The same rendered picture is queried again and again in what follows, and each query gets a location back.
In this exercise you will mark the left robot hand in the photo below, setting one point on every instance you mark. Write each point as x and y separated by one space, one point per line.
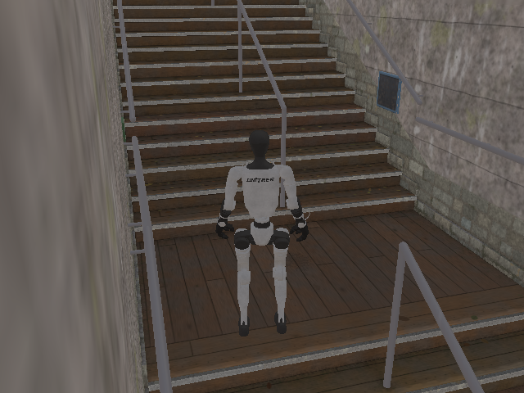
226 228

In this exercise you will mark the robot right forearm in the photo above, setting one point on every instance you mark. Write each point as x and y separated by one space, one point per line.
298 215

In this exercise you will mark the robot left forearm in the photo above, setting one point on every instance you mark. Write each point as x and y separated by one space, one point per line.
223 215

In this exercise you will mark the robot right shin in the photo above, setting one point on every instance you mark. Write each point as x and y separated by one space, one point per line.
281 294

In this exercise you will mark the robot right upper arm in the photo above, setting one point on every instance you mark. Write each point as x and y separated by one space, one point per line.
286 173

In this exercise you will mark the robot left upper arm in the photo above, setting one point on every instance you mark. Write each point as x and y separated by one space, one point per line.
234 174

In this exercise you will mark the right robot hand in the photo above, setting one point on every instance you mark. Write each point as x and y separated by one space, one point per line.
303 230

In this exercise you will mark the right robot thigh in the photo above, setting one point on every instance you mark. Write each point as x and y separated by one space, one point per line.
281 241

